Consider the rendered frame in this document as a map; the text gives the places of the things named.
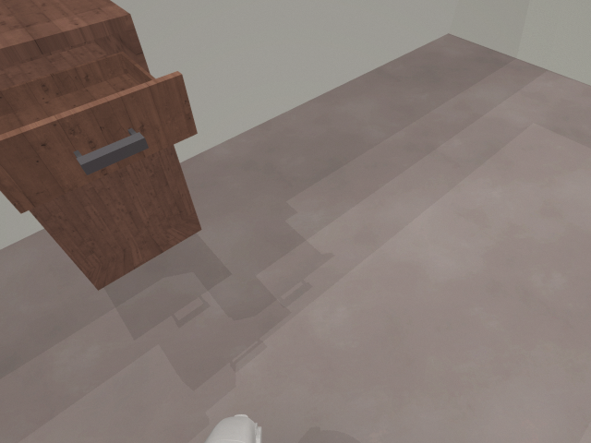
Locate drawer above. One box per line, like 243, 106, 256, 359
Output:
0, 52, 198, 213

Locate left robot thigh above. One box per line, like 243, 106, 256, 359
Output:
204, 416, 262, 443

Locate cabinet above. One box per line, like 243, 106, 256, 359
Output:
0, 0, 201, 291

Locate handle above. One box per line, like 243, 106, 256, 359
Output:
74, 128, 149, 175

